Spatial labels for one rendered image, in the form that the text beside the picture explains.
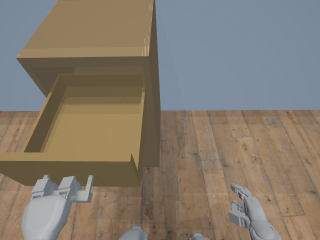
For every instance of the drawer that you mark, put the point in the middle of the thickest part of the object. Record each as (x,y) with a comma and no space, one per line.
(90,124)

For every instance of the robot right forearm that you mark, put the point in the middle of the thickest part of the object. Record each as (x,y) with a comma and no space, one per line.
(260,229)

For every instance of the handle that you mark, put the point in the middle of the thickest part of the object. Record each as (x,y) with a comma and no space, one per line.
(79,196)

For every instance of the cabinet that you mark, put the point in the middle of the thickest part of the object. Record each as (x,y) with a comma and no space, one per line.
(100,36)

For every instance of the robot right hand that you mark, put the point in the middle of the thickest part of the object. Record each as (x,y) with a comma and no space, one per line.
(244,214)

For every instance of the robot left hand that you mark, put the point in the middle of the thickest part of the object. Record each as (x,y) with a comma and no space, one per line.
(45,215)

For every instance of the robot left thigh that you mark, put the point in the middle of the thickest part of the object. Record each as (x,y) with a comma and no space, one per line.
(134,234)

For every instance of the left robot shin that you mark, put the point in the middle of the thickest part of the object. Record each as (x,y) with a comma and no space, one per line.
(137,227)

